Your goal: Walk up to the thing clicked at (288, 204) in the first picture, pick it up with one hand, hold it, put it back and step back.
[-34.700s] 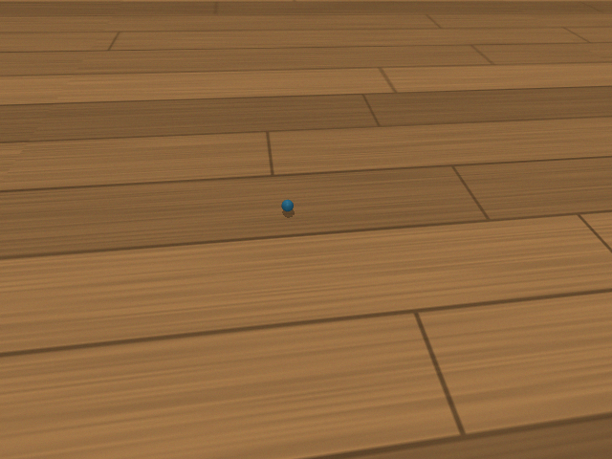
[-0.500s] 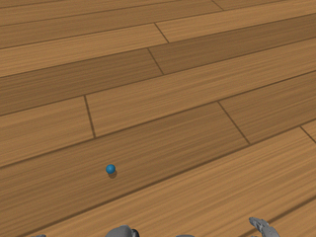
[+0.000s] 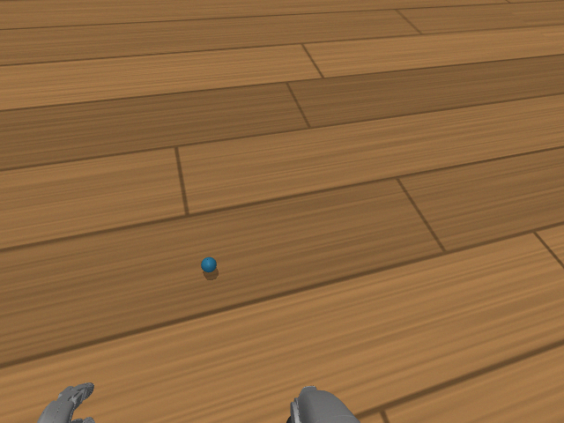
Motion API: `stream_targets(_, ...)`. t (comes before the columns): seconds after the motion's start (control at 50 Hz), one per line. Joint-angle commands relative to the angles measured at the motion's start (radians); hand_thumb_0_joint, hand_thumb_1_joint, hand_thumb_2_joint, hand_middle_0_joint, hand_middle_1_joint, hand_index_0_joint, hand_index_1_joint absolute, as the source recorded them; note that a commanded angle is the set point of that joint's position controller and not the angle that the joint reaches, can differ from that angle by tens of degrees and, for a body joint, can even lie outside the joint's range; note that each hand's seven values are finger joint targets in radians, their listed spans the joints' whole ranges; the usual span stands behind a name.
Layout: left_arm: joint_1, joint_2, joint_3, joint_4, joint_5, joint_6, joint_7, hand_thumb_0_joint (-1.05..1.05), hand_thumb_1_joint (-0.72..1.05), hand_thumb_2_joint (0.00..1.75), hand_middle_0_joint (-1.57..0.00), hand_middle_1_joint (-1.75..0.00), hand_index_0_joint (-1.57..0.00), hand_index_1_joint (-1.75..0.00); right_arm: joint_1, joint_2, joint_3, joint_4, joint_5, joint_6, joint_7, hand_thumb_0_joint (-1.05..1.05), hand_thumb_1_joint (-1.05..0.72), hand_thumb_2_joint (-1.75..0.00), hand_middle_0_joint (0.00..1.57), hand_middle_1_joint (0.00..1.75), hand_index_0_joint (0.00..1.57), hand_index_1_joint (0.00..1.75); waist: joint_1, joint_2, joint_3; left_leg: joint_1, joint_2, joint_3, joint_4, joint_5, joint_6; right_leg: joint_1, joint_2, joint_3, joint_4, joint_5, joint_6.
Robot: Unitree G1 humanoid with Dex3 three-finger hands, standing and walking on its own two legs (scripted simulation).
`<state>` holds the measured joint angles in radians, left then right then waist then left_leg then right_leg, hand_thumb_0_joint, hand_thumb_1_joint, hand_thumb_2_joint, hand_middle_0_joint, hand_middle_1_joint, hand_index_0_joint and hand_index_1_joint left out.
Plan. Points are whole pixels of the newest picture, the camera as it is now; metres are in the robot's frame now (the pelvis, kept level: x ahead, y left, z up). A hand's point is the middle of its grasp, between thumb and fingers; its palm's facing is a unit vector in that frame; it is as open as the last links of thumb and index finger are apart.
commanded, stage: step back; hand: left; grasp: from above
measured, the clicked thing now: (208, 264) +0.72 +0.20 -0.73
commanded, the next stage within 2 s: none
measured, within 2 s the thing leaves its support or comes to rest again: neither
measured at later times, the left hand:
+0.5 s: hand out of the picture -0.09 +0.23 -0.13, palm faces -0.05 -0.90 -0.43, open 7.4 cm
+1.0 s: hand out of the picture -0.26 +0.22 -0.15, palm faces -0.06 -0.91 -0.40, open 7.4 cm
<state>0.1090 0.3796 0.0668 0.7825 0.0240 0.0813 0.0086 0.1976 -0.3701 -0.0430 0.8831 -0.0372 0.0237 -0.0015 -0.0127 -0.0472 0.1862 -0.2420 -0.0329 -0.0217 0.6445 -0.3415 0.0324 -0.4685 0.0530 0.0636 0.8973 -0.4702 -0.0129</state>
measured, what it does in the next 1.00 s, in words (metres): walks backwards: right foot, then left foot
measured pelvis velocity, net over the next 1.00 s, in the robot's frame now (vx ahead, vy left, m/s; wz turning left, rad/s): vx -0.35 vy -0.05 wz -0.07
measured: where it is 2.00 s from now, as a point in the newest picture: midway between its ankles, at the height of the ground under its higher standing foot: outside the picture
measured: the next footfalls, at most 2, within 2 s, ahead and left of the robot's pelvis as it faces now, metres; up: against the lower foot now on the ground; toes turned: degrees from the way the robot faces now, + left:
right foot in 0.32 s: -0.11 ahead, -0.16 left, +0.00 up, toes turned -3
left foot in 0.66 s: -0.20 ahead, +0.08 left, +0.00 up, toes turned -1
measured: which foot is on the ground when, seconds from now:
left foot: down 0.00-0.34, up 0.36-0.64, down 0.66-1.00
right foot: up 0.00-0.30, down 0.32-0.68, up 0.70-0.94, down 0.96-1.00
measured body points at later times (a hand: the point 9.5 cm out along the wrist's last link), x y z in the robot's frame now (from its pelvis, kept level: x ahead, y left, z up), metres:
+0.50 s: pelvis -0.17 -0.04 +0.00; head -0.13 -0.06 +0.45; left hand -0.09 +0.27 -0.10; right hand -0.08 -0.37 -0.12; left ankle -0.15 +0.10 -0.65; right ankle -0.15 -0.16 -0.72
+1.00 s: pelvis -0.35 -0.05 -0.01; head -0.31 -0.06 +0.44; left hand -0.26 +0.26 -0.12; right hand -0.23 -0.37 -0.12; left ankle -0.24 +0.08 -0.72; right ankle -0.38 -0.17 -0.73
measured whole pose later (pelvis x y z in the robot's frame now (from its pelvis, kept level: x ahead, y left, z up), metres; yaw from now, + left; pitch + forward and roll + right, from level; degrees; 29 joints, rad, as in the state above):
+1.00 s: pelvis -0.35 -0.05 -0.01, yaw -4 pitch -3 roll -2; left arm 0.20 0.38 0.07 0.93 0.03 0.02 0.00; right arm 0.11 -0.39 -0.05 0.86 -0.04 0.04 0.00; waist 0.02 0.04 0.13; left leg -0.42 0.07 0.00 0.70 -0.28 0.02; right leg -0.19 0.06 0.03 0.63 -0.39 -0.02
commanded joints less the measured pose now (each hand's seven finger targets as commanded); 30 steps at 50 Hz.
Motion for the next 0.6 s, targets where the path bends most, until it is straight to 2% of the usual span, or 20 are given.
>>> stream_targets(0.0,0.043,0.19,0.081,-0.059,-0.017,-0.03,0.018,0.0,0.9,0.9,-0.2,-0.3,-0.2,-0.3,-0.102,-0.267,-0.067,-0.109,-0.001,-0.032,-0.034,0.0,-0.9,-0.9,0.2,0.3,0.2,0.3,0.052,0.132,-0.165,-0.024,0.297,-0.23,-0.236,0.543,0.183,-0.03,0.062,0.144,0.411,-0.041,-0.006)
stream_targets(0.02,0.069,0.2,0.086,-0.049,-0.014,-0.032,0.016,0.0,0.9,0.9,-0.2,-0.3,-0.2,-0.3,-0.096,-0.26,-0.066,-0.112,0.002,-0.033,-0.035,0.0,-0.9,-0.9,0.2,0.3,0.2,0.3,0.054,0.159,-0.17,0.008,0.29,-0.215,-0.216,0.544,0.189,-0.038,0.057,0.131,0.415,-0.028,0.005)
stream_targets(0.08,0.071,0.175,0.08,-0.053,-0.003,-0.035,0.012,0.0,0.9,0.9,-0.2,-0.3,-0.2,-0.3,-0.038,-0.237,-0.069,-0.114,0.003,-0.029,-0.037,0.0,-0.9,-0.9,0.2,0.3,0.2,0.3,0.01,0.163,-0.188,0.136,0.28,-0.194,-0.179,0.583,0.215,-0.072,0.045,0.103,0.319,-0.037,0.047)
stream_targets(0.12,0.045,0.178,0.078,-0.062,-0.002,-0.037,0.009,0.0,0.9,0.9,-0.2,-0.3,-0.2,-0.3,-0.013,-0.254,-0.075,-0.115,0.006,-0.028,-0.038,0.0,-0.9,-0.9,0.2,0.3,0.2,0.3,-0.017,0.189,-0.192,0.156,0.301,-0.205,-0.184,0.543,0.229,-0.045,0.02,0.074,0.219,-0.057,0.056)
stream_targets(0.14,0.05,0.179,0.076,-0.062,-0.003,-0.037,0.007,0.0,0.9,0.9,-0.2,-0.3,-0.2,-0.3,-0.015,-0.271,-0.081,-0.123,0.005,-0.027,-0.037,0.0,-0.9,-0.9,0.2,0.3,0.2,0.3,-0.017,0.212,-0.206,0.159,0.319,-0.22,-0.182,0.527,0.235,-0.016,0.004,0.061,0.159,-0.068,0.054)
stream_targets(0.16,0.062,0.176,0.072,-0.055,-0.004,-0.039,0.005,0.0,0.9,0.9,-0.2,-0.3,-0.2,-0.3,-0.021,-0.275,-0.081,-0.129,0.002,-0.024,-0.035,0.0,-0.9,-0.9,0.2,0.3,0.2,0.3,-0.015,0.214,-0.219,0.151,0.309,-0.207,-0.176,0.495,0.232,0.009,-0.004,0.037,0.095,-0.061,0.052)
stream_targets(0.22,0.125,0.172,0.067,-0.014,-0.005,-0.046,-0.005,0.0,0.9,0.9,-0.2,-0.3,-0.2,-0.3,-0.062,-0.298,-0.086,-0.147,0.0,-0.009,-0.028,0.0,-0.9,-0.9,0.2,0.3,0.2,0.3,0.002,0.282,-0.255,0.076,0.295,-0.201,-0.176,0.361,0.184,0.153,-0.04,-0.027,-0.177,-0.003,0.021)
stream_targets(0.26,0.235,0.167,0.07,0.045,-0.001,-0.053,-0.006,0.0,0.9,0.9,-0.2,-0.3,-0.2,-0.3,-0.105,-0.3,-0.085,-0.151,0.01,0.007,-0.024,0.0,-0.9,-0.9,0.2,0.3,0.2,0.3,0.06,0.247,-0.295,-0.008,0.257,-0.149,-0.11,0.287,0.131,0.311,-0.03,-0.082,-0.429,0.171,-0.011)
stream_targets(0.28,0.241,0.197,0.079,0.05,0.011,-0.058,-0.005,0.0,0.9,0.9,-0.2,-0.3,-0.2,-0.3,-0.09,-0.269,-0.073,-0.149,0.016,0.013,-0.023,0.0,-0.9,-0.9,0.2,0.3,0.2,0.3,0.054,0.18,-0.273,-0.124,0.208,-0.136,-0.058,0.154,0.079,0.361,-0.055,-0.014,-0.463,0.186,-0.023)
stream_targets(0.3,0.22,0.267,0.099,0.031,0.026,-0.065,-0.005,0.0,0.9,0.9,-0.2,-0.3,-0.2,-0.3,-0.068,-0.205,-0.055,-0.16,0.023,0.014,-0.02,0.0,-0.9,-0.9,0.2,0.3,0.2,0.3,0.042,-0.039,-0.232,-0.319,0.069,-0.089,0.106,-0.077,0.014,0.379,-0.224,0.278,-0.538,0.07,-0.075)
stream_targets(0.32,0.133,0.398,0.125,-0.012,0.025,-0.057,-0.005,0.0,0.9,0.9,-0.2,-0.3,-0.2,-0.3,-0.13,-0.196,-0.062,-0.176,0.028,0.013,-0.038,0.0,-0.9,-0.9,0.2,0.3,0.2,0.3,0.09,-0.276,-0.183,-0.3,-0.063,-0.069,0.357,-0.271,-0.035,0.107,-0.454,0.496,-0.63,0.087,-0.257)
stream_targets(0.34,0.062,0.395,0.12,-0.046,0.021,-0.064,0.0,0.0,0.9,0.9,-0.2,-0.3,-0.2,-0.3,-0.128,-0.243,-0.08,-0.165,0.026,0.017,-0.042,0.0,-0.9,-0.9,0.2,0.3,0.2,0.3,0.066,-0.229,-0.116,-0.249,-0.018,-0.172,0.521,-0.259,-0.047,-0.042,-0.504,0.543,-0.657,0.087,-0.299)
stream_targets(0.36,-0.01,0.324,0.097,-0.064,0.013,-0.07,0.006,0.0,0.9,0.9,-0.2,-0.3,-0.2,-0.3,-0.08,-0.257,-0.077,-0.133,0.032,0.015,-0.039,0.0,-0.9,-0.9,0.2,0.3,0.2,0.3,0.017,-0.094,-0.11,-0.239,-0.045,-0.196,0.578,-0.177,-0.043,-0.011,-0.403,0.368,-0.572,0.22,-0.252)
stream_targets(0.38,-0.055,0.262,0.079,-0.062,0.016,-0.069,0.013,0.0,0.9,0.9,-0.2,-0.3,-0.2,-0.3,-0.042,-0.229,-0.067,-0.106,0.038,0.009,-0.035,0.0,-0.9,-0.9,0.2,0.3,0.2,0.3,-0.013,-0.037,-0.114,-0.243,-0.083,-0.172,0.571,-0.124,-0.036,0.043,-0.3,0.198,-0.498,0.378,-0.185)
stream_targets(0.4,-0.064,0.257,0.085,-0.063,0.022,-0.068,0.015,0.0,0.9,0.9,-0.2,-0.3,-0.2,-0.3,-0.015,-0.217,-0.062,-0.1,0.041,0.005,-0.035,0.0,-0.9,-0.9,0.2,0.3,0.2,0.3,-0.019,-0.086,-0.137,-0.235,-0.087,-0.129,0.577,-0.111,-0.04,0.078,-0.282,0.146,-0.468,0.42,-0.173)
stream_targets(0.44,0.007,0.242,0.081,-0.063,0.023,-0.069,0.017,0.0,0.9,0.9,-0.2,-0.3,-0.2,-0.3,-0.021,-0.209,-0.052,-0.096,0.03,-0.003,-0.035,0.0,-0.9,-0.9,0.2,0.3,0.2,0.3,0.03,-0.107,-0.16,-0.248,-0.081,-0.104,0.541,-0.131,-0.053,0.174,-0.264,0.122,-0.432,0.504,-0.175)
stream_targets(0.5,0.061,0.247,0.081,-0.062,0.025,-0.061,0.031,0.0,0.9,0.9,-0.2,-0.3,-0.2,-0.3,-0.051,-0.196,-0.048,-0.116,0.021,-0.003,-0.035,0.0,-0.9,-0.9,0.2,0.3,0.2,0.3,0.07,-0.141,-0.181,-0.285,-0.033,-0.071,0.326,-0.2,-0.059,0.354,-0.318,0.162,-0.399,0.609,-0.203)
stream_targets(0.54,0.044,0.264,0.08,-0.071,0.017,-0.056,0.035,0.0,0.9,0.9,-0.2,-0.3,-0.2,-0.3,-0.018,-0.196,-0.052,-0.105,0.013,-0.002,-0.032,0.0,-0.9,-0.9,0.2,0.3,0.2,0.3,0.059,-0.156,-0.203,-0.201,0.003,-0.041,0.182,-0.202,-0.046,0.353,-0.351,0.178,-0.377,0.644,-0.199)
stream_targets(0.56,0.045,0.253,0.073,-0.072,0.013,-0.051,0.033,0.0,0.9,0.9,-0.2,-0.3,-0.2,-0.3,-0.008,-0.196,-0.054,-0.093,0.013,-0.003,-0.028,0.0,-0.9,-0.9,0.2,0.3,0.2,0.3,0.057,-0.145,-0.213,-0.161,-0.003,-0.007,0.093,-0.174,-0.041,0.344,-0.329,0.165,-0.361,0.632,-0.187)
stream_targets(0.58,0.03,0.261,0.07,-0.074,0.007,-0.046,0.03,0.0,0.9,0.9,-0.2,-0.3,-0.2,-0.3,0.032,-0.192,-0.058,-0.075,0.013,-0.003,-0.025,0.0,-0.9,-0.9,0.2,0.3,0.2,0.3,0.038,-0.137,-0.232,-0.085,-0.003,0.02,-0.025,-0.09,-0.034,0.321,-0.314,0.148,-0.327,0.604,-0.17)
